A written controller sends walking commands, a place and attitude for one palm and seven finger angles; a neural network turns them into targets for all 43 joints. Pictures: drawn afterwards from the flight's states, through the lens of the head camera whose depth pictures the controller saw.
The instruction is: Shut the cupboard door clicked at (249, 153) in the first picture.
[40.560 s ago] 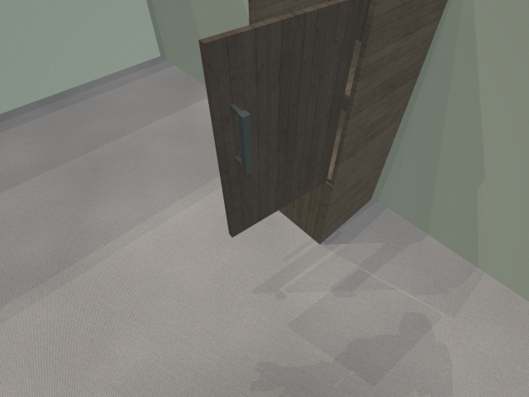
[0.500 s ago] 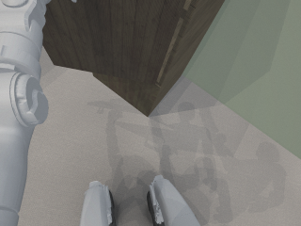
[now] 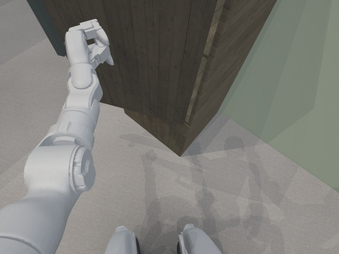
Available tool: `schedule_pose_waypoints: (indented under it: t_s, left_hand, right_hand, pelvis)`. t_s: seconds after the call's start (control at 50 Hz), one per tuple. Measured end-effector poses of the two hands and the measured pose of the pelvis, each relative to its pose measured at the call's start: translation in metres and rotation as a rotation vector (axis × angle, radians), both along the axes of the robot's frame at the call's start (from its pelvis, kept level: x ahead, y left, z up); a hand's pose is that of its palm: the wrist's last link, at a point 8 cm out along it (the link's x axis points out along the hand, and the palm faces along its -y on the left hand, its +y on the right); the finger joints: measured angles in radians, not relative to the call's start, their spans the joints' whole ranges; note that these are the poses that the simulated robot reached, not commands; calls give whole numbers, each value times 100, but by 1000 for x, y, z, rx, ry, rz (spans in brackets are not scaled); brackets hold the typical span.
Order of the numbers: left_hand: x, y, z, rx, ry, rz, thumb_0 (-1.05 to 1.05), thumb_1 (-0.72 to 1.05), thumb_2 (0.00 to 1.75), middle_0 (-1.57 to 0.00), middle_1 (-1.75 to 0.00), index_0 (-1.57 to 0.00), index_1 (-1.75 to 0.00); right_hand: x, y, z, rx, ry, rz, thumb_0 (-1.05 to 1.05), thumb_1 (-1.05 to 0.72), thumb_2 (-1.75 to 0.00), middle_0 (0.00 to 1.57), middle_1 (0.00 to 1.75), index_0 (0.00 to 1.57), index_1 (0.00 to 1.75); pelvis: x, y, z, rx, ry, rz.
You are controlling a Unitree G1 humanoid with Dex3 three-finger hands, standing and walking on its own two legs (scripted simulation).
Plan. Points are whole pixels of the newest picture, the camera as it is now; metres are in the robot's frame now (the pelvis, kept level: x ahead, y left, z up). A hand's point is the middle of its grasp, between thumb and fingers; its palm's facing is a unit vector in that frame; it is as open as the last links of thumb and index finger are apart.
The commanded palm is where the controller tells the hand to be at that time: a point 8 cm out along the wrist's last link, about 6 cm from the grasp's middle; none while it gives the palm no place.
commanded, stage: pull the fist back off the door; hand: left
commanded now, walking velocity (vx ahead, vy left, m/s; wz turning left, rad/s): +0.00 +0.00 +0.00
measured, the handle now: (52, 21) +0.66 +0.19 +0.10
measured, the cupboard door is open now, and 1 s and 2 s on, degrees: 24 24 24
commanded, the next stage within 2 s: draw the hand back to the body in 0.32 s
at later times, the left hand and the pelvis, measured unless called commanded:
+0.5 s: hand (108, 68) +0.49 +0.06 +0.12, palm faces +0.10 -0.99 -0.03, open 3.1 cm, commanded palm +0.44 +0.12 +0.12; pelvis +0.00 -0.01 +0.01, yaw +2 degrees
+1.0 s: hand (42, 124) +0.35 +0.15 +0.17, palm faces +0.09 -0.99 -0.07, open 3.1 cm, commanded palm +0.30 +0.21 +0.17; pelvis +0.00 +0.01 +0.05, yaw +1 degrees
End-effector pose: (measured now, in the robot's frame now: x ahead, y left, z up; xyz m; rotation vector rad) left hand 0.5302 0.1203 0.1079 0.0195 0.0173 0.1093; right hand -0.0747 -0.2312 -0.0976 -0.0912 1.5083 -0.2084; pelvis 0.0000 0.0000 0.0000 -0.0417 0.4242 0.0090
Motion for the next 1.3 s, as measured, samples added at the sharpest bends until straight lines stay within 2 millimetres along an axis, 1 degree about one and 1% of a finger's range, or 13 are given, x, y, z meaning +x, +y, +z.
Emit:
schedule_pose_waypoints:
  t_s: [0.18,0.28,0.36,0.46,0.56,0.68,0.78,0.86,0.94,1.04,1.12,1.2,1.3]
  left_hand:
    - [-38,-7,-1,-10,-30,-6,2,90,90,-129,-150,-130,-150]
    - [-61,-5,-3,9,-40,-8,2,90,90,-130,-150,-130,-150]
    - [-70,-4,-3,9,-32,-1,2,90,90,-130,-150,-130,-150]
    - [-69,-5,6,19,-53,-9,2,90,90,-130,-150,-130,-150]
    - [-74,3,16,2,-72,-7,2,90,90,-130,-150,-130,-150]
    - [-109,32,22,2,-62,18,2,90,90,-129,-150,-130,-150]
    - [-143,55,32,4,-83,19,2,90,90,-130,-150,-130,-150]
    - [-166,66,43,1,-106,-2,2,90,90,-130,-150,-130,-150]
    - [-188,77,52,-2,-111,-18,2,90,90,-128,-149,-128,-149]
    - [-221,90,64,115,-89,-29,2,90,90,-121,-141,-121,-141]
    - [-247,108,72,177,-65,1,2,90,90,-113,-132,-113,-132]
    - [-270,130,80,207,-48,68,2,89,90,-103,-121,-103,-121]
    - [-299,151,94,246,-59,145,2,89,90,-90,-107,-90,-106]
  right_hand:
    - [77,-38,1,-57,-176,69,1,-90,-90,20,30,20,30]
    - [115,-42,-1,-56,-272,100,1,-90,-90,20,30,20,30]
    - [133,-39,-3,-49,-323,118,1,-90,-90,20,30,20,30]
    - [136,-34,-7,-42,-348,121,1,-90,-90,20,30,20,30]
    - [118,-27,-8,-22,-328,87,1,-90,-90,20,30,20,30]
    - [99,-21,2,-1,-309,37,1,-90,-90,20,30,20,30]
    - [105,-22,14,-25,-346,42,1,-90,-90,20,30,20,30]
    - [129,-24,24,-52,-427,68,2,-90,-90,20,30,20,30]
    - [166,-20,38,-64,-548,102,2,-90,-90,20,30,20,30]
    - [216,-4,63,-63,-687,128,2,-90,-90,20,30,20,30]
    - [249,14,85,-52,-767,164,2,-90,-90,20,30,20,30]
    - [272,33,100,-33,-821,219,1,-90,-90,20,30,20,30]
    - [285,52,106,1,-847,274,1,-90,-90,20,30,20,30]
  pelvis:
    - [11,-7,10,22,-70,8]
    - [9,-11,12,33,-102,11]
    - [5,-13,12,36,-121,18]
    - [-2,-14,10,35,-122,25]
    - [-4,-12,13,39,-134,6]
    - [-1,-10,27,44,-196,-14]
    - [-1,-7,37,37,-254,-4]
    - [-3,-3,41,33,-292,5]
    - [-4,2,45,34,-326,9]
    - [-4,7,54,43,-379,8]
    - [-2,10,62,45,-418,13]
    - [0,13,68,44,-448,22]
    - [4,17,72,47,-471,29]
